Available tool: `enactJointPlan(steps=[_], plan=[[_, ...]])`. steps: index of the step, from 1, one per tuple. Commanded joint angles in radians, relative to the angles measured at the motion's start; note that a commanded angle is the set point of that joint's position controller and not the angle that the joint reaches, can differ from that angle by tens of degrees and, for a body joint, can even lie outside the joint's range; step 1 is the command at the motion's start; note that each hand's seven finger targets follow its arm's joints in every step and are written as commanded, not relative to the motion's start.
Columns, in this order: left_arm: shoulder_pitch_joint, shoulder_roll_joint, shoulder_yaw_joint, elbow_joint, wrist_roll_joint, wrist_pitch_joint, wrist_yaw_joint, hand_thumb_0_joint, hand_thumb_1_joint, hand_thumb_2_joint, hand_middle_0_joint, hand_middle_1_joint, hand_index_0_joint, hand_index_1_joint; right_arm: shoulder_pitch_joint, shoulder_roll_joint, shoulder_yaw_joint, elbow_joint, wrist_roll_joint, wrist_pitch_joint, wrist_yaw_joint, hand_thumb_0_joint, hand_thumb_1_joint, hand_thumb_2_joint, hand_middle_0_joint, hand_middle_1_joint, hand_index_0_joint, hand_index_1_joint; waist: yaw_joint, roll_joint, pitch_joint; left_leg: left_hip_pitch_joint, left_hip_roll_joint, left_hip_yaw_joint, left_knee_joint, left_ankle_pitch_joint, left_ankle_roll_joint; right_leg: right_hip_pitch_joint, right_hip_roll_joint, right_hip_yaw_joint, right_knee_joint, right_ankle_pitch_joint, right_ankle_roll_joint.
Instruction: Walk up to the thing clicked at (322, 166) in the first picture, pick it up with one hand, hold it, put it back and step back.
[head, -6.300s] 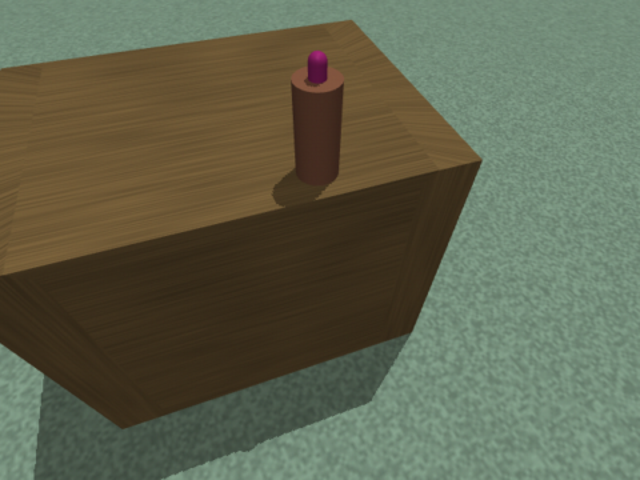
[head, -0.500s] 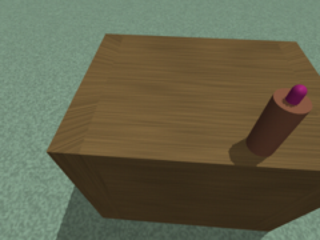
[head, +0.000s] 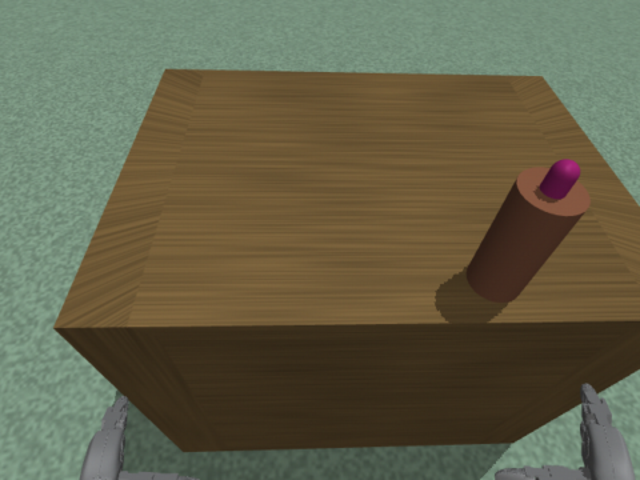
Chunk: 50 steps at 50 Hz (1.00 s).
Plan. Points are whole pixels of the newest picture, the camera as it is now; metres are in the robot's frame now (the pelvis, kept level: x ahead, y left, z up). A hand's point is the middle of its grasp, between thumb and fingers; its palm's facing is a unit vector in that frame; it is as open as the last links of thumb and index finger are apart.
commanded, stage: rise first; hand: right
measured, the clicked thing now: (525, 230) +0.40 -0.25 +0.09
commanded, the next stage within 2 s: go down in 1.40 s
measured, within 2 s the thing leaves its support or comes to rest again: neither
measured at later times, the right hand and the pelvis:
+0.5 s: hand (594, 413) +0.19 -0.27 +0.05, palm faces +0.36 +0.83 -0.42, open 17.5 cm; pelvis +0.00 +0.01 +0.00, yaw -1 degrees
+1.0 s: hand out of the picture +0.18 -0.28 +0.11, palm faces +0.41 +0.81 -0.43, open 17.5 cm; pelvis -0.02 +0.01 +0.00, yaw -1 degrees
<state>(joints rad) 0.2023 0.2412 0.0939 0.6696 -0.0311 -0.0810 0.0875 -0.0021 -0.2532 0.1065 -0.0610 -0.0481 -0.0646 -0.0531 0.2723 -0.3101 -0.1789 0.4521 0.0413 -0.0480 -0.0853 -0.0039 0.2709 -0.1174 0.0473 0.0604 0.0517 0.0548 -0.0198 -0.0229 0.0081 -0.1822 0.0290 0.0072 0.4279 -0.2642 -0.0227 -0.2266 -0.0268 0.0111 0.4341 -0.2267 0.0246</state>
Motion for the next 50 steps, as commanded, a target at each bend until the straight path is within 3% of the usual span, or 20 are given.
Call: enactJointPlan(steps=[1,6,9,13,15,21,22,23,25,28,31,33,36,38,40,43,45,47,49,50], plan=[[-0.083,0.178,0.056,-0.239,0.003,-0.062,0.021,0.000,-0.547,0.042,-0.064,-0.051,-0.058,-0.058,-0.045,-0.194,-0.091,-0.303,0.004,-0.081,-0.015,0.000,0.537,-0.049,0.037,0.056,0.043,0.056,-0.007,0.012,-0.129,0.032,-0.027,0.048,-0.057,0.226,0.017,0.117,0.030,-0.049,-0.056,0.222,-0.031],[0.032,0.127,0.061,-0.167,0.001,-0.046,0.000,0.000,-0.544,0.031,-0.061,-0.045,-0.056,-0.049,0.058,-0.201,-0.152,-0.397,0.009,-0.093,0.003,0.000,0.574,-0.039,0.036,0.057,0.042,0.057,-0.011,0.005,-0.088,0.040,-0.020,0.051,-0.055,0.294,0.009,0.116,0.036,-0.058,-0.050,0.278,-0.036],[0.045,0.145,0.092,-0.139,0.000,-0.034,-0.012,0.000,-0.546,0.031,-0.058,-0.043,-0.054,-0.048,0.056,-0.216,-0.188,-0.448,0.015,-0.101,0.015,0.000,0.593,-0.035,0.036,0.057,0.042,0.057,-0.004,-0.010,-0.076,0.038,-0.020,0.049,-0.052,0.329,0.008,0.115,0.037,-0.061,-0.048,0.306,-0.036],[-0.078,0.166,0.109,-0.154,0.006,-0.034,-0.015,0.000,-0.560,0.043,-0.058,-0.045,-0.050,-0.053,0.053,-0.215,-0.195,-0.512,0.013,-0.116,0.022,0.000,0.584,-0.036,0.038,0.056,0.043,0.057,-0.020,0.014,-0.106,0.062,-0.013,0.046,-0.044,0.381,0.001,0.136,0.035,-0.055,-0.041,0.346,-0.038],[-0.128,0.113,0.058,-0.161,0.010,-0.035,-0.017,0.000,-0.567,0.054,-0.060,-0.048,-0.049,-0.060,0.039,-0.193,-0.173,-0.580,0.010,-0.134,0.022,0.000,0.565,-0.039,0.040,0.055,0.043,0.055,-0.032,0.003,-0.112,0.070,-0.013,0.045,-0.042,0.365,0.004,0.137,0.033,-0.051,-0.042,0.341,-0.036],[-0.055,0.168,0.118,-0.158,0.016,-0.033,-0.005,0.000,-0.567,0.053,-0.061,-0.051,-0.051,-0.061,0.090,-0.234,-0.233,-0.622,0.006,-0.168,0.016,0.000,0.547,-0.040,0.043,0.055,0.045,0.055,-0.029,0.008,-0.093,0.071,-0.011,0.049,-0.059,0.307,0.005,0.139,0.039,-0.053,-0.055,0.291,-0.037],[-0.044,0.149,0.104,-0.144,0.014,-0.031,-0.008,0.000,-0.565,0.049,-0.061,-0.049,-0.052,-0.059,0.087,-0.244,-0.254,-0.616,0.009,-0.172,0.017,0.000,0.547,-0.039,0.043,0.055,0.045,0.055,-0.035,0.010,-0.071,0.063,-0.009,0.048,-0.064,0.287,0.005,0.130,0.043,-0.056,-0.057,0.270,-0.037],[-0.052,0.127,0.085,-0.174,0.014,-0.033,-0.014,0.000,-0.564,0.044,-0.059,-0.047,-0.050,-0.056,0.098,-0.220,-0.232,-0.643,0.008,-0.179,0.023,0.000,0.556,-0.035,0.043,0.055,0.045,0.055,-0.034,0.020,-0.075,0.068,-0.012,0.051,-0.066,0.275,0.008,0.129,0.041,-0.055,-0.061,0.266,-0.038],[-0.023,0.163,0.135,-0.162,0.013,-0.033,-0.013,0.000,-0.559,0.042,-0.059,-0.047,-0.051,-0.054,0.119,-0.214,-0.245,-0.637,0.013,-0.185,0.027,0.000,0.555,-0.035,0.043,0.055,0.046,0.055,-0.022,0.027,-0.065,0.060,-0.015,0.054,-0.070,0.257,0.011,0.131,0.039,-0.054,-0.066,0.250,-0.038],[-0.025,0.107,0.095,-0.139,0.006,-0.032,-0.026,0.000,-0.560,0.042,-0.058,-0.046,-0.051,-0.054,0.086,-0.215,-0.249,-0.672,0.016,-0.203,0.036,0.000,0.558,-0.035,0.043,0.055,0.046,0.055,-0.028,-0.001,-0.025,0.035,-0.013,0.052,-0.081,0.198,0.013,0.113,0.043,-0.058,-0.077,0.197,-0.038],[-0.053,0.160,0.135,-0.203,0.006,-0.046,-0.022,0.000,-0.555,0.034,-0.057,-0.044,-0.051,-0.050,0.069,-0.233,-0.271,-0.702,0.019,-0.218,0.036,0.000,0.568,-0.030,0.043,0.055,0.046,0.055,-0.014,0.031,-0.052,0.040,-0.012,0.049,-0.091,0.174,0.011,0.125,0.044,-0.056,-0.079,0.169,-0.041],[-0.034,0.107,0.090,-0.186,0.006,-0.046,-0.029,0.000,-0.559,0.039,-0.057,-0.045,-0.050,-0.052,0.079,-0.216,-0.258,-0.728,0.016,-0.231,0.039,0.000,0.565,-0.032,0.044,0.055,0.047,0.055,-0.026,-0.001,-0.052,0.041,-0.013,0.052,-0.082,0.184,0.016,0.130,0.042,-0.054,-0.083,0.185,-0.038],[-0.055,0.166,0.150,-0.166,0.008,-0.054,-0.023,0.000,-0.561,0.042,-0.058,-0.045,-0.050,-0.052,0.082,-0.229,-0.274,-0.730,0.018,-0.239,0.037,0.000,0.555,-0.034,0.044,0.055,0.047,0.055,-0.023,-0.004,-0.036,0.033,-0.017,0.056,-0.080,0.170,0.019,0.124,0.038,-0.048,-0.087,0.175,-0.035],[-0.072,0.093,0.083,-0.156,0.008,-0.057,-0.033,0.000,-0.559,0.043,-0.057,-0.047,-0.050,-0.053,0.064,-0.215,-0.267,-0.749,0.016,-0.252,0.039,0.000,0.560,-0.033,0.045,0.055,0.048,0.055,-0.037,-0.019,-0.029,0.035,-0.017,0.053,-0.083,0.144,0.022,0.114,0.040,-0.050,-0.089,0.153,-0.034],[-0.068,0.142,0.136,-0.164,0.009,-0.061,-0.024,0.000,-0.566,0.048,-0.058,-0.047,-0.050,-0.055,0.049,-0.233,-0.283,-0.742,0.016,-0.259,0.035,0.000,0.542,-0.037,0.046,0.055,0.048,0.055,-0.016,-0.002,-0.040,0.032,-0.017,0.052,-0.090,0.133,0.020,0.124,0.040,-0.048,-0.089,0.141,-0.036],[-0.078,0.103,0.093,-0.186,0.009,-0.068,-0.031,0.000,-0.561,0.047,-0.057,-0.049,-0.050,-0.055,0.047,-0.228,-0.285,-0.763,0.015,-0.273,0.038,0.000,0.553,-0.036,0.046,0.055,0.048,0.055,-0.035,-0.016,-0.043,0.046,-0.017,0.054,-0.087,0.132,0.024,0.120,0.040,-0.048,-0.092,0.146,-0.034],[-0.044,0.141,0.138,-0.156,0.009,-0.067,-0.028,0.000,-0.563,0.050,-0.057,-0.048,-0.050,-0.055,0.057,-0.244,-0.302,-0.752,0.016,-0.278,0.035,0.000,0.555,-0.037,0.045,0.056,0.048,0.056,-0.035,-0.022,-0.033,0.042,-0.021,0.059,-0.087,0.120,0.026,0.111,0.038,-0.045,-0.098,0.136,-0.033],[-0.060,0.109,0.110,-0.168,0.009,-0.073,-0.035,0.000,-0.562,0.049,-0.056,-0.046,-0.048,-0.053,0.070,-0.229,-0.298,-0.756,0.016,-0.283,0.039,0.000,0.560,-0.036,0.045,0.056,0.049,0.056,-0.040,-0.027,-0.029,0.046,-0.022,0.061,-0.089,0.111,0.028,0.109,0.035,-0.043,-0.101,0.132,-0.032],[-0.048,0.154,0.158,-0.150,0.007,-0.072,-0.031,0.000,-0.562,0.050,-0.057,-0.046,-0.050,-0.053,0.063,-0.245,-0.314,-0.751,0.018,-0.286,0.040,0.000,0.543,-0.041,0.046,0.056,0.049,0.056,-0.034,-0.013,-0.042,0.046,-0.021,0.058,-0.088,0.134,0.025,0.119,0.038,-0.046,-0.095,0.149,-0.033],[-0.043,0.138,0.139,-0.144,0.008,-0.072,-0.035,0.000,-0.557,0.045,-0.055,-0.046,-0.050,-0.051,0.063,-0.247,-0.319,-0.746,0.020,-0.288,0.041,0.000,0.563,-0.036,0.045,0.056,0.049,0.056,-0.040,-0.023,-0.034,0.044,-0.023,0.058,-0.088,0.127,0.026,0.110,0.038,-0.048,-0.097,0.142,-0.033]])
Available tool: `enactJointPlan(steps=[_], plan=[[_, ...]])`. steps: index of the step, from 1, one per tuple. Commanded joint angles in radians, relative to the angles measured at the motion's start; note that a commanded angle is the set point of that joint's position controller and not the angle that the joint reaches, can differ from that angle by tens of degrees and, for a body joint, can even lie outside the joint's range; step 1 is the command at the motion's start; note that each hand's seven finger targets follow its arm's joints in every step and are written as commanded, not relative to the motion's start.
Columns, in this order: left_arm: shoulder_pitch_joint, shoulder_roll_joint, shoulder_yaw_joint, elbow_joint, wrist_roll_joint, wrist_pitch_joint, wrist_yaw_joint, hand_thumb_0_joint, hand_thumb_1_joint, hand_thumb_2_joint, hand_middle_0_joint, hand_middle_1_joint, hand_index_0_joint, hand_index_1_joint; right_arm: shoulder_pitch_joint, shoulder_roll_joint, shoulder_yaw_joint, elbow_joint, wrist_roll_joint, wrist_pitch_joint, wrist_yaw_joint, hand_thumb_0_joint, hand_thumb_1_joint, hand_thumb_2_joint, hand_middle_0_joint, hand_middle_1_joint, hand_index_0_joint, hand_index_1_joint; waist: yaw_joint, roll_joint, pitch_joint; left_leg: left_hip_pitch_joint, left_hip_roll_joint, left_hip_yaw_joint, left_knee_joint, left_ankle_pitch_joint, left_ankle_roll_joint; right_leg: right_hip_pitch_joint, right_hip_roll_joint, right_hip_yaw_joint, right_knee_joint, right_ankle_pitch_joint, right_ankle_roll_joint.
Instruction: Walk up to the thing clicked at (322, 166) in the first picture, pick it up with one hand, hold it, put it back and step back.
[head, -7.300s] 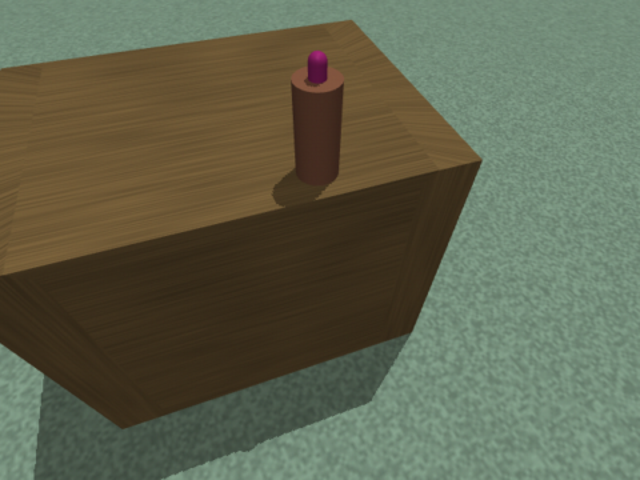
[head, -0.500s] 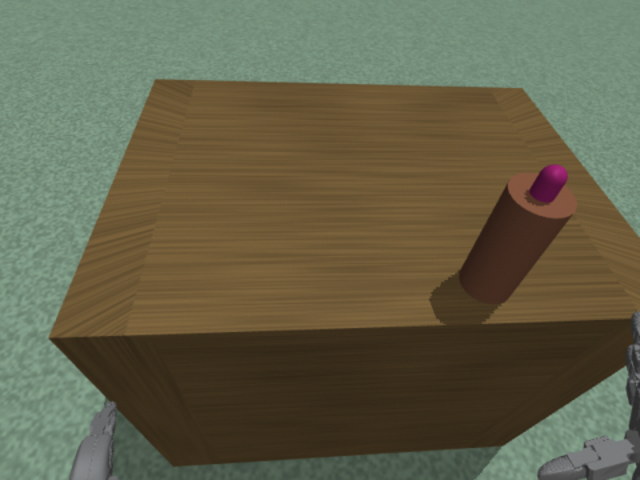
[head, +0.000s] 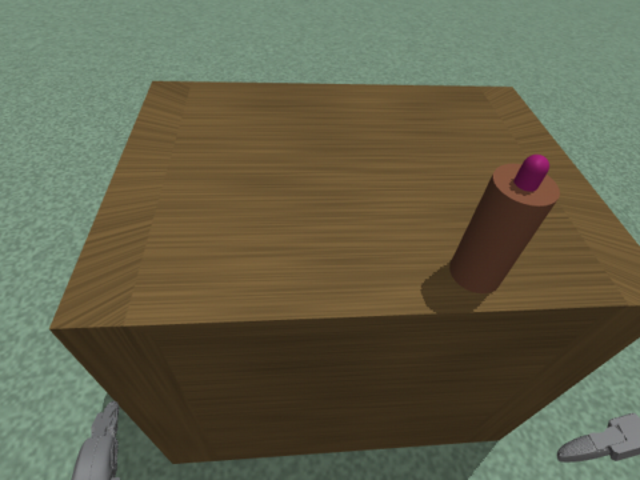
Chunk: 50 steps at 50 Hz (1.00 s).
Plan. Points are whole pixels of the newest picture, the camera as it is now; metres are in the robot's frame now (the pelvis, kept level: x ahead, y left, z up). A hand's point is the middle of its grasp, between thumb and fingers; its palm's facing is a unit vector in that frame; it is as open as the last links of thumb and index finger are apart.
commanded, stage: rise first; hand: right
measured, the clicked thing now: (503, 223) +0.42 -0.25 +0.09
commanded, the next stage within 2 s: go down in 0.40 s
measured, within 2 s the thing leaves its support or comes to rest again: neither
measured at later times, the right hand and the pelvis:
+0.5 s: hand out of the picture +0.19 -0.30 +0.13, palm faces +0.44 +0.77 -0.46, open 17.4 cm; pelvis +0.00 +0.00 +0.00, yaw +0 degrees
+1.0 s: hand out of the picture +0.26 -0.35 +0.14, palm faces +0.39 +0.88 -0.27, open 17.4 cm; pelvis +0.00 +0.00 +0.00, yaw -1 degrees
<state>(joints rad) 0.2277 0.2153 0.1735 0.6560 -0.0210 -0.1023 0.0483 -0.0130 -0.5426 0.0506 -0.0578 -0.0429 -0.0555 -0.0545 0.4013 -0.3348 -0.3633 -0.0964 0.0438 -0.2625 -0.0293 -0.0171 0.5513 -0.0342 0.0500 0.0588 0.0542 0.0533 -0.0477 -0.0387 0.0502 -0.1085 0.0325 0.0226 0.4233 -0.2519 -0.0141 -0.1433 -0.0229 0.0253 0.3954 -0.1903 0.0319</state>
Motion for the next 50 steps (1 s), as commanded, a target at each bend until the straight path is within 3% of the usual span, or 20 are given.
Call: enactJointPlan(steps=[1,3,6,8,10,12,15,19,24,25,26,27,28,31,32,35,36,38,44,50], plan=[[-0.091,0.146,0.043,-0.162,-0.003,-0.053,0.001,0.000,-0.559,0.051,-0.056,-0.048,-0.050,-0.054,-0.078,-0.213,-0.124,-0.220,0.015,-0.076,-0.013,0.000,0.557,-0.039,0.046,0.056,0.049,0.056,-0.012,-0.011,-0.084,-0.027,-0.026,0.043,-0.081,0.114,0.019,0.029,0.033,-0.060,-0.060,0.109,-0.039],[-0.091,0.177,0.072,-0.173,-0.005,-0.056,0.004,0.000,-0.561,0.052,-0.056,-0.047,-0.050,-0.054,-0.087,-0.215,-0.127,-0.223,0.017,-0.081,-0.013,0.000,0.547,-0.041,0.047,0.056,0.050,0.056,-0.003,-0.003,-0.075,-0.034,-0.031,0.046,-0.086,0.086,0.021,0.033,0.028,-0.058,-0.069,0.082,-0.038],[-0.091,0.114,0.021,-0.159,-0.005,-0.057,-0.001,0.000,-0.562,0.055,-0.057,-0.048,-0.050,-0.054,-0.084,-0.225,-0.138,-0.227,0.017,-0.088,-0.013,0.000,0.539,-0.045,0.046,0.057,0.050,0.057,-0.021,-0.006,-0.067,-0.027,-0.018,0.036,-0.098,0.092,0.016,0.023,0.041,-0.065,-0.056,0.091,-0.043],[-0.085,0.168,0.065,-0.165,-0.005,-0.060,0.006,0.000,-0.560,0.055,-0.056,-0.048,-0.050,-0.054,-0.089,-0.233,-0.142,-0.224,0.020,-0.091,-0.014,0.000,0.544,-0.043,0.047,0.057,0.050,0.057,-0.006,0.003,-0.070,-0.036,-0.020,0.034,-0.097,0.091,0.015,0.031,0.040,-0.067,-0.059,0.085,-0.043],[-0.070,0.127,0.029,-0.138,-0.004,-0.059,0.000,0.000,-0.563,0.059,-0.057,-0.050,-0.051,-0.057,-0.096,-0.226,-0.139,-0.234,0.018,-0.095,-0.011,0.000,0.529,-0.046,0.048,0.056,0.051,0.056,-0.009,-0.010,-0.070,-0.040,-0.023,0.037,-0.097,0.082,0.017,0.031,0.039,-0.065,-0.062,0.078,-0.043],[-0.085,0.160,0.063,-0.160,-0.004,-0.064,0.005,0.000,-0.567,0.065,-0.058,-0.052,-0.050,-0.060,-0.084,-0.247,-0.165,-0.221,0.020,-0.096,-0.016,0.000,0.523,-0.049,0.048,0.056,0.051,0.056,-0.007,0.005,-0.078,-0.030,-0.023,0.038,-0.100,0.082,0.016,0.030,0.037,-0.063,-0.062,0.078,-0.044],[-0.073,0.142,0.044,-0.147,-0.005,-0.063,0.001,0.000,-0.560,0.062,-0.057,-0.051,-0.052,-0.056,-0.084,-0.243,-0.164,-0.232,0.021,-0.102,-0.014,0.000,0.527,-0.051,0.047,0.057,0.051,0.057,-0.019,-0.013,-0.076,-0.025,-0.025,0.038,-0.092,0.107,0.018,0.033,0.038,-0.064,-0.060,0.102,-0.042],[-0.079,0.164,0.073,-0.146,-0.005,-0.063,0.002,0.000,-0.564,0.068,-0.059,-0.054,-0.053,-0.059,-0.079,-0.249,-0.181,-0.233,0.023,-0.100,-0.015,0.000,0.513,-0.055,0.049,0.057,0.052,0.057,-0.013,-0.004,-0.080,-0.023,-0.028,0.042,-0.091,0.107,0.017,0.028,0.036,-0.061,-0.062,0.099,-0.042],[-0.077,0.154,0.067,-0.128,-0.004,-0.060,0.001,0.000,-0.567,0.076,-0.060,-0.057,-0.054,-0.063,-0.071,-0.266,-0.206,-0.218,0.020,-0.101,-0.016,0.000,0.500,-0.060,0.050,0.057,0.053,0.057,-0.009,-0.007,-0.111,-0.007,-0.026,0.042,-0.077,0.165,0.016,0.048,0.035,-0.059,-0.050,0.158,-0.041],[-0.097,0.183,0.084,-0.157,-0.003,-0.062,0.004,0.000,-0.487,0.000,-0.059,-0.058,-0.077,-0.037,-0.081,-0.264,-0.198,-0.234,0.022,-0.100,-0.016,0.000,0.441,-0.089,0.027,0.065,0.038,0.065,-0.009,0.014,-0.120,0.001,-0.029,0.045,-0.078,0.171,0.015,0.049,0.033,-0.055,-0.050,0.164,-0.041],[-0.141,0.125,0.036,-0.191,0.029,-0.068,-0.005,0.000,-0.567,0.073,-0.063,-0.052,-0.055,-0.060,-0.077,-0.156,-0.153,-0.259,-0.009,-0.139,-0.007,0.000,0.472,-0.067,0.050,0.057,0.054,0.057,0.013,0.070,-0.148,-0.029,-0.041,0.040,-0.057,0.185,0.002,0.059,0.031,-0.043,-0.026,0.163,-0.043],[-0.106,0.159,0.069,-0.153,-0.006,-0.060,0.005,0.000,-0.492,0.000,-0.060,-0.057,-0.076,-0.038,-0.098,-0.301,-0.226,-0.224,0.021,-0.115,-0.018,0.000,0.392,-0.088,0.036,0.060,0.044,0.060,-0.027,-0.034,-0.108,-0.002,-0.019,0.037,-0.079,0.161,0.015,0.043,0.040,-0.061,-0.049,0.153,-0.040],[-0.100,0.125,0.048,-0.152,0.028,-0.060,0.001,0.000,-0.528,0.036,-0.058,-0.054,-0.061,-0.050,-0.120,-0.209,-0.196,-0.272,-0.012,-0.150,-0.013,0.000,0.472,-0.084,0.021,0.063,0.037,0.063,0.010,0.044,-0.145,-0.032,-0.034,0.034,-0.063,0.177,0.001,0.065,0.039,-0.048,-0.029,0.155,-0.043],[-0.104,0.197,0.099,-0.202,0.028,-0.062,0.015,0.000,-0.537,0.040,-0.056,-0.049,-0.056,-0.049,-0.140,-0.277,-0.259,-0.194,0.006,-0.156,0.000,0.000,0.529,-0.083,0.016,0.065,0.034,0.065,0.010,0.057,-0.135,-0.048,-0.023,0.027,-0.080,0.136,-0.003,0.058,0.049,-0.050,-0.032,0.111,-0.046],[-0.097,0.157,0.065,-0.194,0.026,-0.053,0.015,0.000,-0.529,0.032,-0.057,-0.050,-0.060,-0.046,-0.145,-0.272,-0.252,-0.137,0.010,-0.153,0.008,0.000,0.509,-0.078,0.021,0.063,0.038,0.063,0.016,0.066,-0.093,-0.067,-0.023,0.024,-0.087,0.112,-0.002,0.041,0.050,-0.051,-0.032,0.088,-0.048],[-0.071,0.152,0.070,-0.154,0.019,-0.047,0.024,0.000,-0.535,0.035,-0.057,-0.047,-0.058,-0.045,-0.208,-0.302,-0.272,-0.126,0.040,-0.143,0.043,0.000,0.550,-0.081,0.013,0.066,0.033,0.066,0.015,0.008,-0.094,-0.066,-0.018,0.021,-0.080,0.149,-0.003,0.034,0.054,-0.052,-0.030,0.105,-0.045],[-0.069,0.116,0.031,-0.153,0.017,-0.046,0.023,0.000,-0.525,0.028,-0.057,-0.049,-0.061,-0.043,-0.239,-0.295,-0.266,-0.106,0.050,-0.137,0.060,0.000,0.555,-0.081,0.012,0.067,0.032,0.067,0.019,0.003,-0.086,-0.070,-0.021,0.022,-0.079,0.146,-0.003,0.026,0.050,-0.051,-0.029,0.096,-0.047],[-0.096,0.135,0.044,-0.132,0.013,-0.043,0.034,0.000,-0.528,0.030,-0.057,-0.049,-0.061,-0.044,-0.304,-0.342,-0.280,-0.067,0.066,-0.123,0.093,0.000,0.545,-0.081,0.013,0.065,0.033,0.065,0.030,-0.026,-0.084,-0.083,-0.015,0.012,-0.084,0.134,-0.003,0.020,0.053,-0.050,-0.028,0.074,-0.047],[-0.167,0.116,-0.051,-0.140,-0.001,-0.052,0.079,0.000,-0.541,0.034,-0.058,-0.046,-0.059,-0.044,-0.549,-0.445,-0.296,0.106,0.133,-0.063,0.224,0.000,0.520,-0.078,0.022,0.061,0.038,0.061,0.039,-0.026,-0.157,-0.075,-0.020,0.015,-0.067,0.179,0.000,0.023,0.048,-0.034,-0.018,0.103,-0.049],[-0.083,0.168,-0.056,-0.114,-0.003,-0.078,0.113,0.000,-0.533,0.030,-0.056,-0.051,-0.062,-0.044,-0.691,-0.568,-0.346,0.318,0.196,0.016,0.366,0.000,0.551,-0.070,0.020,0.060,0.036,0.060,0.040,-0.064,-0.187,-0.084,-0.023,0.031,-0.045,0.185,0.008,0.014,0.040,-0.025,-0.017,0.116,-0.045]])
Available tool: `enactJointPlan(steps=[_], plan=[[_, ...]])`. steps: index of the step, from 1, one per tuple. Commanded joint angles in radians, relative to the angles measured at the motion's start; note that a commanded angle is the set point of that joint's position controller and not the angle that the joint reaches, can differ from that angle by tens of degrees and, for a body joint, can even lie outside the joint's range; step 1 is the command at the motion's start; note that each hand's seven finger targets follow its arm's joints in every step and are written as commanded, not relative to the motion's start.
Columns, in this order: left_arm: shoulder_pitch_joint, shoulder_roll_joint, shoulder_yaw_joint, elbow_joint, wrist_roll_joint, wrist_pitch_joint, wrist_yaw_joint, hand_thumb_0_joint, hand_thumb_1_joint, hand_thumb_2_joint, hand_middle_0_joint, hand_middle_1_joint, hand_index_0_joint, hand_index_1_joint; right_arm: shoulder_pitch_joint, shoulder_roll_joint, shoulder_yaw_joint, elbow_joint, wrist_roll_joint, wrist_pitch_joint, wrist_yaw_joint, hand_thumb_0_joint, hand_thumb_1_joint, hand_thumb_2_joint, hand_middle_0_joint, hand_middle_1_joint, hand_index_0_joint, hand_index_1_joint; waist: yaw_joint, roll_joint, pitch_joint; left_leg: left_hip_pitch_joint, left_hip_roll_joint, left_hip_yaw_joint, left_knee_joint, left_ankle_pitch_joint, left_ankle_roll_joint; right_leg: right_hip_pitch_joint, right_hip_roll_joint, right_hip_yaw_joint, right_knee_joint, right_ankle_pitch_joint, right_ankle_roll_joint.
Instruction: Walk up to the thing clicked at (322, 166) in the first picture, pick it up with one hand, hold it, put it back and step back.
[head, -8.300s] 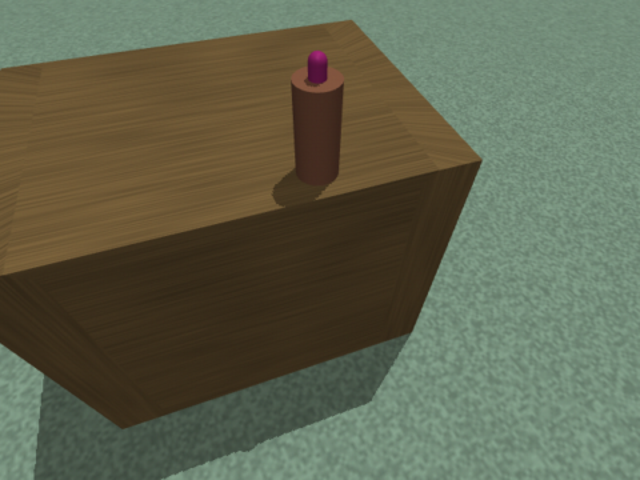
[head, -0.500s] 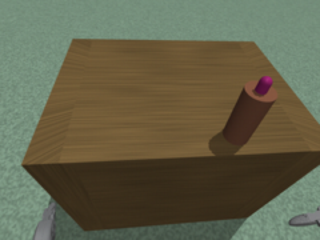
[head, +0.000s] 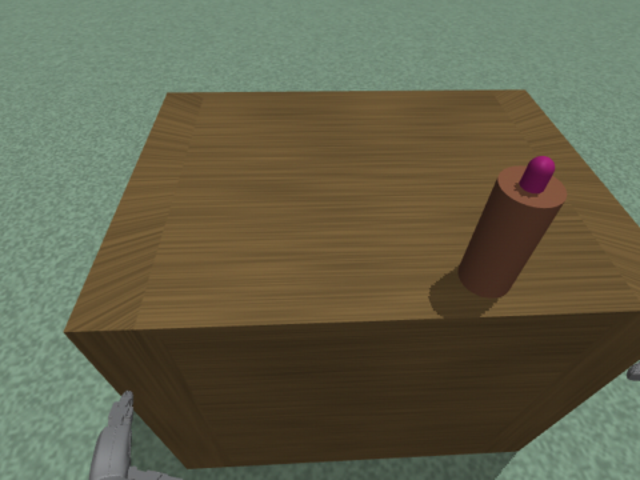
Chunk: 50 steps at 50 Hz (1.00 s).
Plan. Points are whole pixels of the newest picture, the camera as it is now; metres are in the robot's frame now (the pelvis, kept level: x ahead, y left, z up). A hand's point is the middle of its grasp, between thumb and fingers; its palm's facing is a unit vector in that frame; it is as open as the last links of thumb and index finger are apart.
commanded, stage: go down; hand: right
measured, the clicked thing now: (510, 226) +0.43 -0.25 +0.09
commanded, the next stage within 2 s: none
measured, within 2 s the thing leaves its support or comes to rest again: neither
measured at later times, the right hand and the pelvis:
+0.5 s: hand out of the picture +0.31 -0.39 +0.15, palm faces +0.26 +0.96 -0.07, open 17.5 cm; pelvis +0.00 -0.01 +0.00, yaw +1 degrees
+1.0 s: hand out of the picture +0.36 -0.41 +0.15, palm faces +0.24 +0.97 +0.02, open 17.7 cm; pelvis +0.01 -0.01 -0.01, yaw +1 degrees
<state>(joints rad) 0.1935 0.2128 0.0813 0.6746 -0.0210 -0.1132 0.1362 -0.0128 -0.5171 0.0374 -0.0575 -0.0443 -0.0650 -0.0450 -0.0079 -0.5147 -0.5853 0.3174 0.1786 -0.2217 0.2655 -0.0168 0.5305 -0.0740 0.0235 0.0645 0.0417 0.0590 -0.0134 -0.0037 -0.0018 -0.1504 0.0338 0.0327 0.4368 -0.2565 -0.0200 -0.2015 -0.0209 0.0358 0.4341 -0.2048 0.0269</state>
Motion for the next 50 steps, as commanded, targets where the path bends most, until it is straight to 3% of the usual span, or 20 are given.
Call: enactJointPlan(steps=[1,3,6,9,13,16,18,20,21,24,26,30,32,35,37,39,41,45,47,50], plan=[[-0.044,0.138,0.000,-0.130,-0.002,-0.071,0.022,0.000,-0.536,0.034,-0.055,-0.051,-0.059,-0.045,-0.302,-0.399,-0.127,-0.083,0.066,-0.016,0.089,0.000,0.560,-0.064,0.022,0.059,0.037,0.058,-0.004,-0.120,-0.144,-0.038,-0.023,0.016,-0.060,0.182,0.017,0.065,0.040,-0.038,-0.052,0.124,-0.037],[-0.045,0.177,0.028,-0.130,-0.004,-0.084,0.027,0.000,-0.537,0.034,-0.054,-0.051,-0.059,-0.046,-0.331,-0.424,-0.130,-0.006,0.080,0.006,0.124,0.000,0.584,-0.065,0.017,0.061,0.034,0.061,-0.001,-0.101,-0.153,-0.051,-0.032,0.023,-0.054,0.171,0.020,0.052,0.031,-0.033,-0.054,0.118,-0.034],[-0.077,0.159,-0.010,-0.121,0.000,-0.100,0.025,0.000,-0.541,0.037,-0.056,-0.053,-0.060,-0.048,-0.397,-0.442,-0.127,0.055,0.100,0.018,0.170,0.000,0.595,-0.073,0.014,0.064,0.033,0.063,-0.010,-0.102,-0.162,-0.059,-0.035,0.021,-0.042,0.166,0.023,0.026,0.024,-0.030,-0.039,0.122,-0.033],[-0.101,0.221,0.023,-0.159,0.006,-0.117,0.038,0.000,-0.549,0.044,-0.057,-0.055,-0.060,-0.052,-0.445,-0.484,-0.137,0.086,0.100,0.024,0.191,0.000,0.580,-0.075,0.014,0.062,0.032,0.062,-0.008,-0.082,-0.238,-0.037,-0.035,0.015,-0.030,0.205,0.024,0.050,0.024,-0.029,-0.017,0.168,-0.036],[-0.098,0.187,-0.025,-0.198,0.004,-0.132,0.051,0.000,-0.548,0.048,-0.057,-0.056,-0.059,-0.054,-0.520,-0.522,-0.142,0.102,0.092,0.017,0.206,0.000,0.573,-0.073,0.019,0.060,0.035,0.060,-0.017,-0.079,-0.274,-0.030,-0.034,0.011,-0.025,0.208,0.024,0.059,0.027,-0.030,0.001,0.174,-0.039],[-0.036,0.151,-0.050,-0.108,0.006,-0.134,0.053,0.000,-0.551,0.050,-0.059,-0.057,-0.059,-0.056,-0.531,-0.543,-0.137,0.127,0.087,0.022,0.217,0.000,0.546,-0.075,0.024,0.059,0.038,0.059,-0.015,-0.172,-0.217,-0.064,-0.036,0.010,-0.021,0.179,0.031,0.028,0.025,-0.033,-0.009,0.143,-0.030],[-0.037,0.209,-0.007,-0.140,0.010,-0.144,0.065,0.000,-0.555,0.053,-0.058,-0.057,-0.057,-0.057,-0.545,-0.568,-0.156,0.134,0.096,0.034,0.228,0.000,0.548,-0.072,0.026,0.058,0.039,0.058,-0.003,-0.153,-0.253,-0.066,-0.042,0.015,-0.020,0.173,0.031,0.038,0.018,-0.028,-0.010,0.134,-0.028],[-0.012,0.161,-0.059,-0.111,0.012,-0.145,0.060,0.000,-0.556,0.052,-0.058,-0.056,-0.057,-0.057,-0.561,-0.572,-0.153,0.156,0.104,0.048,0.243,0.000,0.535,-0.069,0.029,0.056,0.041,0.056,-0.001,-0.180,-0.218,-0.078,-0.044,0.016,-0.025,0.159,0.034,0.013,0.015,-0.028,-0.010,0.119,-0.025],[-0.009,0.187,-0.031,-0.111,0.011,-0.148,0.065,0.000,-0.555,0.051,-0.059,-0.057,-0.059,-0.057,-0.582,-0.575,-0.149,0.168,0.110,0.052,0.254,0.000,0.535,-0.072,0.028,0.057,0.040,0.057,0.013,-0.167,-0.234,-0.087,-0.047,0.018,-0.021,0.172,0.034,0.023,0.010,-0.023,-0.005,0.141,-0.025],[-0.030,0.210,-0.022,-0.125,0.014,-0.161,0.079,0.000,-0.565,0.057,-0.059,-0.056,-0.056,-0.060,-0.629,-0.610,-0.159,0.201,0.113,0.067,0.273,0.000,0.539,-0.075,0.027,0.057,0.039,0.057,0.025,-0.150,-0.261,-0.092,-0.043,0.011,-0.018,0.193,0.030,0.025,0.016,-0.027,0.009,0.146,-0.031],[-0.048,0.173,-0.065,-0.128,0.013,-0.169,0.080,0.000,-0.566,0.058,-0.060,-0.057,-0.057,-0.061,-0.675,-0.629,-0.162,0.232,0.121,0.072,0.294,0.000,0.526,-0.074,0.030,0.056,0.042,0.056,0.024,-0.146,-0.269,-0.092,-0.039,0.006,-0.015,0.221,0.026,0.019,0.023,-0.028,0.030,0.167,-0.037],[-0.048,0.190,-0.066,-0.127,0.016,-0.180,0.094,0.000,-0.568,0.058,-0.061,-0.058,-0.058,-0.062,-0.728,-0.647,-0.133,0.329,0.114,0.094,0.328,0.000,0.534,-0.080,0.027,0.059,0.039,0.059,0.046,-0.141,-0.271,-0.128,-0.038,0.006,-0.004,0.221,0.026,0.009,0.022,-0.024,0.044,0.167,-0.038],[-0.034,0.224,-0.044,-0.136,0.016,-0.182,0.099,0.000,-0.566,0.057,-0.059,-0.056,-0.055,-0.060,-0.734,-0.697,-0.160,0.379,0.116,0.105,0.338,0.000,0.558,-0.072,0.027,0.058,0.039,0.058,0.040,-0.116,-0.285,-0.120,-0.038,0.006,-0.001,0.218,0.024,-0.012,0.023,-0.021,0.049,0.156,-0.041],[-0.023,0.198,-0.071,-0.132,0.017,-0.186,0.098,0.000,-0.565,0.057,-0.060,-0.057,-0.057,-0.061,-0.772,-0.712,-0.158,0.412,0.115,0.114,0.362,0.000,0.571,-0.077,0.023,0.061,0.036,0.061,0.045,-0.138,-0.317,-0.123,-0.034,0.002,0.010,0.239,0.022,0.001,0.028,-0.024,0.065,0.176,-0.043],[-0.002,0.217,-0.058,-0.138,0.018,-0.189,0.101,0.000,-0.569,0.061,-0.059,-0.056,-0.054,-0.061,-0.792,-0.738,-0.160,0.424,0.114,0.118,0.368,0.000,0.586,-0.077,0.021,0.062,0.036,0.062,0.051,-0.116,-0.337,-0.132,-0.036,0.004,0.020,0.270,0.020,0.010,0.025,-0.023,0.081,0.208,-0.045],[0.001,0.206,-0.072,-0.133,0.021,-0.184,0.099,0.000,-0.569,0.063,-0.059,-0.057,-0.055,-0.062,-0.790,-0.756,-0.158,0.460,0.100,0.120,0.367,0.000,0.590,-0.074,0.022,0.060,0.036,0.060,0.043,-0.147,-0.300,-0.152,-0.037,0.005,0.018,0.233,0.026,-0.024,0.024,-0.021,0.078,0.176,-0.040],[-0.022,0.227,-0.047,-0.138,0.022,-0.187,0.097,0.000,-0.568,0.064,-0.058,-0.056,-0.054,-0.061,-0.788,-0.775,-0.166,0.477,0.087,0.113,0.356,0.000,0.601,-0.070,0.023,0.059,0.038,0.059,0.034,-0.132,-0.276,-0.156,-0.034,-0.004,0.009,0.169,0.024,-0.067,0.027,-0.023,0.071,0.097,-0.044],[-0.036,0.177,-0.110,-0.155,0.023,-0.190,0.090,0.000,-0.560,0.059,-0.058,-0.057,-0.057,-0.058,-0.834,-0.791,-0.165,0.486,0.097,0.085,0.366,0.000,0.611,-0.071,0.019,0.063,0.036,0.063,0.040,-0.169,-0.330,-0.168,-0.042,0.002,0.037,0.195,0.029,-0.050,0.015,-0.016,0.097,0.140,-0.035],[-0.018,0.216,-0.077,-0.164,0.027,-0.192,0.100,0.000,-0.570,0.068,-0.057,-0.058,-0.053,-0.063,-0.844,-0.827,-0.187,0.484,0.091,0.081,0.359,0.000,0.611,-0.069,0.021,0.060,0.036,0.060,0.044,-0.166,-0.402,-0.152,-0.042,-0.001,0.050,0.244,0.027,-0.015,0.016,-0.017,0.116,0.200,-0.035],[-0.009,0.248,-0.053,-0.143,0.029,-0.186,0.102,0.000,-0.571,0.069,-0.056,-0.058,-0.052,-0.063,-0.844,-0.822,-0.177,0.517,0.089,0.087,0.357,0.000,0.611,-0.064,0.025,0.057,0.039,0.057,0.049,-0.181,-0.349,-0.174,-0.044,0.003,0.045,0.222,0.031,-0.041,0.015,-0.014,0.113,0.183,-0.036]])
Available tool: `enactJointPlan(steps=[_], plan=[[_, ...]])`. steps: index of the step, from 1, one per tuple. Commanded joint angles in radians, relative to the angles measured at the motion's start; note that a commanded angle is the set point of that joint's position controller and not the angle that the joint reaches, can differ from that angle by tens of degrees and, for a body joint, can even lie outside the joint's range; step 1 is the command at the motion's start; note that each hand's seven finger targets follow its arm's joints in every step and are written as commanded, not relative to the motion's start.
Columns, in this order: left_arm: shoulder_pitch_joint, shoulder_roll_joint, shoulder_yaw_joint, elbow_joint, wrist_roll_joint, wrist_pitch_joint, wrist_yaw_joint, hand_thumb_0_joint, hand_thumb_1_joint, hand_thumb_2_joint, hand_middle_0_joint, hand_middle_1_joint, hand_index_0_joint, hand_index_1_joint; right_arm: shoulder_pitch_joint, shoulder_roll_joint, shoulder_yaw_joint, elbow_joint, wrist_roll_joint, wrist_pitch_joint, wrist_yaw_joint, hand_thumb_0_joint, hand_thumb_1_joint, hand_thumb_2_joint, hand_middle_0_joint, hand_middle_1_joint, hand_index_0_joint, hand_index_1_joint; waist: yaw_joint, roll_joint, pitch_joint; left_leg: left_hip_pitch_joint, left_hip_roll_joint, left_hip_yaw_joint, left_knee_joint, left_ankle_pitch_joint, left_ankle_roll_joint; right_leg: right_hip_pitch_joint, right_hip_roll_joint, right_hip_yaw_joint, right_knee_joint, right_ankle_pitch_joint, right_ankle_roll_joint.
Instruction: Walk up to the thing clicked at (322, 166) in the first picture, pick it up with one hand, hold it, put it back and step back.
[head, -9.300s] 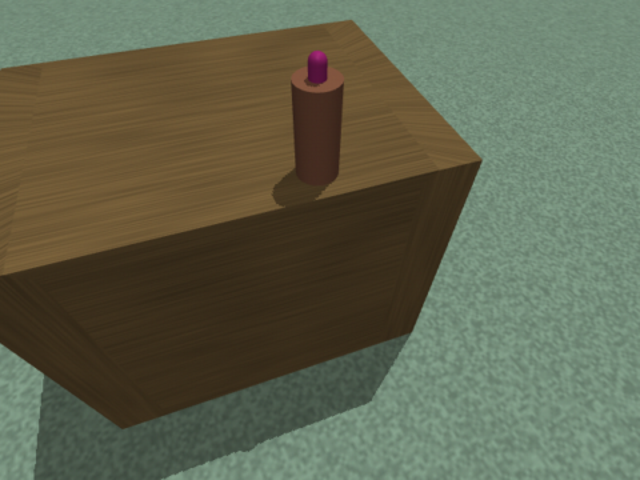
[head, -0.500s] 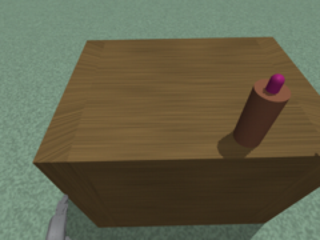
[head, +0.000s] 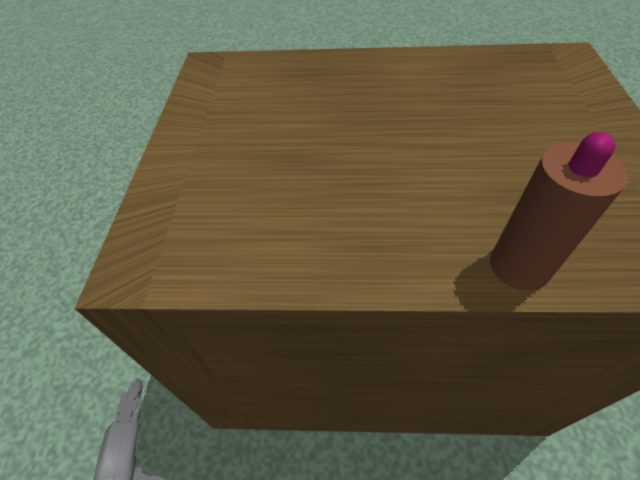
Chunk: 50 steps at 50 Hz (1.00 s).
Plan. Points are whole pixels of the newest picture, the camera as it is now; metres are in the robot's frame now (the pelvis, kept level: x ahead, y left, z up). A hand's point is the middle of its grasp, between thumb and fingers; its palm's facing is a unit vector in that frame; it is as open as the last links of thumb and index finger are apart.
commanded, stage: go down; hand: right
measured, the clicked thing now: (554, 213) +0.42 -0.24 +0.10
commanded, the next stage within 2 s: approach in 1.52 s
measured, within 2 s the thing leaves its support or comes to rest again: neither
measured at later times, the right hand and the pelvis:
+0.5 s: hand out of the picture +0.37 -0.42 +0.16, palm faces +0.27 +0.96 +0.02, open 17.8 cm; pelvis +0.01 -0.01 +0.00, yaw +0 degrees
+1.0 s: hand out of the picture +0.39 -0.43 +0.17, palm faces +0.29 +0.96 +0.03, open 17.8 cm; pelvis +0.00 -0.01 -0.01, yaw +0 degrees
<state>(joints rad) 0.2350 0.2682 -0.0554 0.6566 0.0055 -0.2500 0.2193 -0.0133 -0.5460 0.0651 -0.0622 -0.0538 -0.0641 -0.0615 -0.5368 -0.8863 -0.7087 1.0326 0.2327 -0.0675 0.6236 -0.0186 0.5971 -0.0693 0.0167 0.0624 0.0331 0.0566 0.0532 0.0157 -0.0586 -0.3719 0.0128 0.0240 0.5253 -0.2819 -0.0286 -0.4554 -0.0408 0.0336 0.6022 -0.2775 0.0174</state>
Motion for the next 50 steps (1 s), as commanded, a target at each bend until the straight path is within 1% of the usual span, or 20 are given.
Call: enactJointPlan(steps=[1,2,9,13,15,19,20,22,24,27,30,34,35,37,38,40,43,45,47,50], plan=[[-0.042,0.172,0.070,-0.092,0.003,-0.047,0.016,0.000,-0.575,0.071,-0.056,-0.059,-0.051,-0.065,-0.322,-0.439,-0.041,-0.193,0.026,-0.064,-0.004,0.000,0.611,-0.064,0.025,0.057,0.038,0.057,-0.020,-0.218,-0.298,0.036,-0.023,0.012,-0.038,0.257,0.042,0.220,0.033,-0.011,-0.047,0.283,-0.025],[-0.137,0.165,0.054,-0.194,0.000,-0.058,0.017,0.000,-0.571,0.069,-0.057,-0.058,-0.052,-0.063,-0.315,-0.440,-0.050,-0.177,0.030,-0.069,-0.005,0.000,0.603,-0.062,0.028,0.057,0.041,0.056,-0.024,-0.182,-0.310,0.054,-0.024,0.014,-0.037,0.260,0.040,0.206,0.032,-0.010,-0.041,0.282,-0.026],[0.011,0.162,0.064,-0.126,0.000,-0.040,0.013,0.000,-0.569,0.067,-0.056,-0.058,-0.053,-0.062,-0.328,-0.464,-0.052,-0.192,0.022,-0.070,-0.012,0.000,0.603,-0.067,0.027,0.058,0.040,0.058,-0.005,-0.232,-0.329,0.012,-0.033,0.021,-0.025,0.277,0.043,0.257,0.024,-0.008,-0.022,0.360,-0.017],[0.007,0.173,0.082,-0.129,0.001,-0.039,0.008,0.000,-0.569,0.068,-0.054,-0.055,-0.050,-0.059,-0.331,-0.479,-0.055,-0.186,0.016,-0.062,-0.010,0.000,0.611,-0.069,0.023,0.061,0.037,0.060,0.003,-0.237,-0.319,0.005,-0.031,0.019,-0.020,0.295,0.045,0.241,0.021,-0.007,-0.013,0.386,-0.017],[-0.054,0.148,0.048,-0.177,-0.002,-0.046,0.003,0.000,-0.567,0.069,-0.052,-0.055,-0.049,-0.059,-0.346,-0.459,-0.045,-0.183,0.017,-0.064,-0.008,0.000,0.611,-0.062,0.028,0.058,0.041,0.058,-0.010,-0.216,-0.303,0.007,-0.031,0.021,-0.019,0.272,0.045,0.220,0.021,-0.007,-0.014,0.348,-0.019],[-0.011,0.182,0.079,-0.150,0.002,-0.042,0.005,0.000,-0.567,0.069,-0.052,-0.056,-0.049,-0.060,-0.371,-0.500,-0.057,-0.178,0.008,-0.067,-0.006,0.000,0.611,-0.070,0.022,0.061,0.037,0.061,0.005,-0.237,-0.343,0.000,-0.032,0.019,-0.004,0.291,0.045,0.235,0.020,-0.004,0.000,0.381,-0.019],[-0.036,0.166,0.058,-0.181,0.002,-0.044,0.004,0.000,-0.561,0.064,-0.052,-0.057,-0.051,-0.059,-0.389,-0.502,-0.057,-0.168,0.006,-0.068,-0.004,0.000,0.611,-0.063,0.027,0.059,0.040,0.059,0.007,-0.228,-0.345,-0.003,-0.031,0.015,-0.009,0.294,0.044,0.234,0.022,-0.006,0.009,0.385,-0.019],[-0.033,0.195,0.089,-0.183,0.002,-0.045,0.007,0.000,-0.556,0.062,-0.051,-0.057,-0.051,-0.057,-0.386,-0.500,-0.049,-0.147,0.005,-0.066,-0.005,0.000,0.611,-0.064,0.027,0.060,0.040,0.060,0.008,-0.217,-0.307,-0.016,-0.036,0.024,-0.011,0.242,0.047,0.206,0.016,-0.002,-0.010,0.317,-0.017],[-0.040,0.157,0.046,-0.191,0.002,-0.044,-0.001,0.000,-0.557,0.060,-0.052,-0.055,-0.052,-0.055,-0.394,-0.501,-0.047,-0.135,0.000,-0.073,-0.006,0.000,0.611,-0.068,0.027,0.062,0.040,0.061,0.002,-0.226,-0.293,-0.004,-0.030,0.018,-0.015,0.215,0.046,0.171,0.023,-0.008,-0.012,0.246,-0.022],[0.010,0.144,0.040,-0.181,0.001,-0.043,0.001,0.000,-0.555,0.062,-0.051,-0.057,-0.052,-0.056,-0.397,-0.523,-0.058,-0.113,-0.006,-0.071,-0.005,0.000,0.611,-0.067,0.022,0.062,0.037,0.062,0.008,-0.207,-0.332,0.020,-0.027,0.010,-0.005,0.269,0.041,0.171,0.030,-0.015,0.006,0.284,-0.026],[-0.015,0.184,0.073,-0.203,0.004,-0.045,0.006,0.000,-0.558,0.063,-0.052,-0.057,-0.052,-0.058,-0.413,-0.538,-0.061,-0.110,-0.011,-0.068,-0.008,0.000,0.611,-0.069,0.025,0.063,0.039,0.062,0.011,-0.215,-0.352,0.003,-0.026,0.010,0.003,0.298,0.041,0.200,0.029,-0.011,0.020,0.338,-0.026],[-0.025,0.167,0.059,-0.181,0.005,-0.043,0.001,0.000,-0.555,0.063,-0.050,-0.056,-0.050,-0.057,-0.437,-0.534,-0.041,-0.081,-0.023,-0.068,-0.007,0.000,0.611,-0.063,0.027,0.062,0.040,0.062,0.011,-0.240,-0.316,-0.033,-0.032,0.017,0.010,0.254,0.048,0.176,0.018,-0.003,0.019,0.328,-0.016],[-0.033,0.150,0.039,-0.190,0.007,-0.044,-0.003,0.000,-0.550,0.058,-0.051,-0.057,-0.053,-0.055,-0.448,-0.537,-0.040,-0.076,-0.026,-0.073,-0.006,0.000,0.611,-0.067,0.025,0.063,0.039,0.063,0.009,-0.247,-0.332,-0.030,-0.031,0.015,0.011,0.252,0.048,0.176,0.018,-0.003,0.028,0.330,-0.015],[-0.065,0.166,0.046,-0.245,0.003,-0.047,0.001,0.000,-0.552,0.058,-0.050,-0.055,-0.051,-0.054,-0.464,-0.543,-0.042,-0.076,-0.022,-0.076,-0.004,0.000,0.611,-0.065,0.025,0.065,0.039,0.064,0.016,-0.223,-0.349,-0.029,-0.035,0.020,0.011,0.242,0.047,0.183,0.015,0.002,0.026,0.322,-0.018],[0.002,0.168,0.051,-0.207,0.008,-0.041,0.001,0.000,-0.554,0.061,-0.050,-0.056,-0.051,-0.055,-0.475,-0.560,-0.046,-0.072,-0.030,-0.078,-0.006,0.000,0.611,-0.070,0.023,0.064,0.038,0.064,0.027,-0.241,-0.365,-0.028,-0.033,0.015,0.017,0.263,0.048,0.189,0.018,-0.003,0.036,0.340,-0.016],[-0.007,0.162,0.037,-0.244,0.006,-0.040,0.000,0.000,-0.551,0.057,-0.050,-0.056,-0.051,-0.054,-0.482,-0.571,-0.047,-0.076,-0.035,-0.075,-0.006,0.000,0.611,-0.065,0.027,0.062,0.040,0.062,0.018,-0.249,-0.390,-0.027,-0.035,0.016,0.018,0.278,0.048,0.215,0.017,-0.002,0.041,0.385,-0.014],[-0.002,0.183,0.061,-0.230,0.008,-0.035,-0.001,0.000,-0.551,0.057,-0.049,-0.055,-0.051,-0.054,-0.492,-0.563,-0.035,-0.054,-0.037,-0.068,-0.014,0.000,0.611,-0.061,0.032,0.062,0.043,0.061,0.026,-0.245,-0.325,-0.053,-0.037,0.020,0.010,0.218,0.051,0.167,0.016,0.000,0.021,0.293,-0.016],[0.001,0.153,0.035,-0.227,0.010,-0.037,-0.008,0.000,-0.546,0.053,-0.050,-0.056,-0.053,-0.053,-0.519,-0.571,-0.036,-0.061,-0.048,-0.068,-0.018,0.000,0.611,-0.064,0.028,0.062,0.041,0.062,0.020,-0.273,-0.352,-0.045,-0.036,0.016,0.011,0.219,0.053,0.168,0.018,-0.003,0.028,0.284,-0.013],[0.007,0.173,0.060,-0.234,0.007,-0.038,-0.003,0.000,-0.546,0.056,-0.048,-0.055,-0.051,-0.053,-0.506,-0.586,-0.045,-0.065,-0.050,-0.065,-0.023,0.000,0.611,-0.059,0.029,0.061,0.041,0.061,0.017,-0.248,-0.363,-0.031,-0.035,0.016,0.014,0.236,0.051,0.169,0.021,-0.007,0.026,0.285,-0.017],[0.006,0.171,0.056,-0.250,0.006,-0.038,-0.007,0.000,-0.543,0.052,-0.048,-0.056,-0.052,-0.051,-0.474,-0.568,-0.046,-0.046,-0.046,-0.058,-0.022,0.000,0.611,-0.062,0.029,0.062,0.041,0.062,0.016,-0.238,-0.362,-0.028,-0.035,0.017,0.013,0.247,0.050,0.167,0.021,-0.005,0.033,0.296,-0.018]])
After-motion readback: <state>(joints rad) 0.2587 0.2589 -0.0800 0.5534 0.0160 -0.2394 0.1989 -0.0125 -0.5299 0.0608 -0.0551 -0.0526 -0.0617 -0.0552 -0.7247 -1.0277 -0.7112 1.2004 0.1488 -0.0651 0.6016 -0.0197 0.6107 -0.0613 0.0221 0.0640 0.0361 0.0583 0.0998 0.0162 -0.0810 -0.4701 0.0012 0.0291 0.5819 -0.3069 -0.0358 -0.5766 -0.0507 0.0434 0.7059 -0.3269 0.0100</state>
